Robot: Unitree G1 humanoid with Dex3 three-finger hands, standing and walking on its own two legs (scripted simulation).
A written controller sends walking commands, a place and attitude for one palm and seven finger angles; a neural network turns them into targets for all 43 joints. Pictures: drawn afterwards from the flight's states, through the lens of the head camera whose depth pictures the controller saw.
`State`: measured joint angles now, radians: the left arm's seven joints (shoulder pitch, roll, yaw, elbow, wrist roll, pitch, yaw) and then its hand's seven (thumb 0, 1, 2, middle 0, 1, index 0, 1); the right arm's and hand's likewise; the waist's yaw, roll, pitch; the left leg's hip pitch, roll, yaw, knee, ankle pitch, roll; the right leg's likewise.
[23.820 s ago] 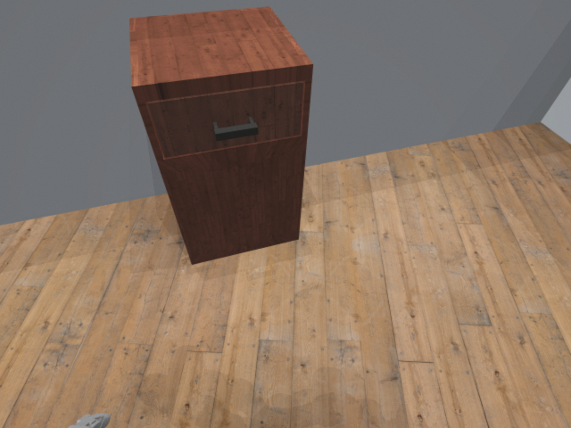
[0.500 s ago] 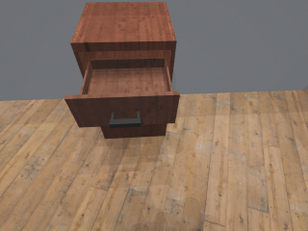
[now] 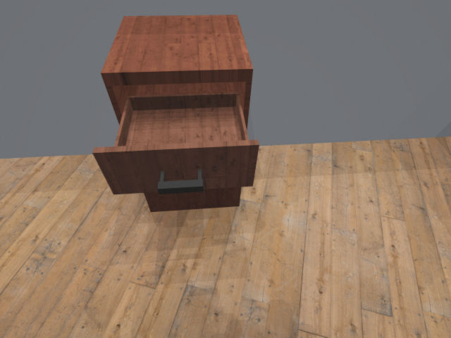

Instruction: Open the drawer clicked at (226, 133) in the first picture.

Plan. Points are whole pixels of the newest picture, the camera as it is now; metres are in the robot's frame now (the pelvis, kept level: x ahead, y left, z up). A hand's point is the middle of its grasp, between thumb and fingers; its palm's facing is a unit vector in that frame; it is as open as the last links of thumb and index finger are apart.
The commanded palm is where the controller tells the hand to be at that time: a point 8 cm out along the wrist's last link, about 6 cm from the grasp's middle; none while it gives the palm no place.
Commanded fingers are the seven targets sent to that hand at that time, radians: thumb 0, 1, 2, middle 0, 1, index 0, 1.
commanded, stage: let the arm hang, fingers relaxed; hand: left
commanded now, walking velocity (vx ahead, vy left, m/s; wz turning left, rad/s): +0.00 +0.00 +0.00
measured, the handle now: (181, 180) +0.52 +0.15 -0.11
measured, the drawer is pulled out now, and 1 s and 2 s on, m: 0.30 0.30 0.30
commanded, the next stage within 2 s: look to check the result in 0.02 s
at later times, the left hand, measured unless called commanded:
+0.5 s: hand out of the picture +0.00 +0.16 -0.18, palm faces +0.06 -0.98 -0.16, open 7.4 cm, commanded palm none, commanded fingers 0.00 0.90 0.90 -0.20 -0.30 -0.20 -0.30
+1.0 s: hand out of the picture +0.01 +0.16 -0.18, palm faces +0.06 -0.98 -0.17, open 7.4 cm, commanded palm none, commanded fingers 0.00 0.90 0.90 -0.20 -0.30 -0.20 -0.30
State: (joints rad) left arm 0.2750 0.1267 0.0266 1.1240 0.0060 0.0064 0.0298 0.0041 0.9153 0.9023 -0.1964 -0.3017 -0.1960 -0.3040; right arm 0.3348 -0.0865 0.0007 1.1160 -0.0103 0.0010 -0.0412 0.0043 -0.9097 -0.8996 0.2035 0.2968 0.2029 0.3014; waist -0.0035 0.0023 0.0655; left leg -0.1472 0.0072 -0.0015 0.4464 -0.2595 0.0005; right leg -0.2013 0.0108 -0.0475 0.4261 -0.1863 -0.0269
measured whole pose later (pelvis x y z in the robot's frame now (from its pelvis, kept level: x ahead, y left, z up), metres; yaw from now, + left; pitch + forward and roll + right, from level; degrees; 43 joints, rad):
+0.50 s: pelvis +0.01 +0.00 +0.00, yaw +0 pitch -2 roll +0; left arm 0.28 0.12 0.03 1.14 0.00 0.00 0.03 0.00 0.91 0.90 -0.20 -0.30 -0.20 -0.30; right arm 0.32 -0.09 0.00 1.12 -0.01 0.00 -0.04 0.00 -0.91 -0.90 0.20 0.30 0.20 0.30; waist 0.00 0.00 0.08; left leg -0.13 0.00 0.00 0.44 -0.27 0.00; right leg -0.19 0.01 -0.05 0.42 -0.20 -0.02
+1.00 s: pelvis +0.02 +0.00 +0.00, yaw +0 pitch -2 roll +0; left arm 0.27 0.12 0.03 1.14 0.00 0.00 0.03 0.00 0.91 0.90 -0.20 -0.30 -0.20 -0.30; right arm 0.32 -0.10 0.00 1.13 -0.01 0.00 -0.05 0.00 -0.91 -0.90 0.20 0.30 0.20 0.30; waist 0.00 0.00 0.08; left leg -0.11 0.01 0.00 0.42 -0.27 0.00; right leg -0.17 0.01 -0.05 0.42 -0.21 -0.03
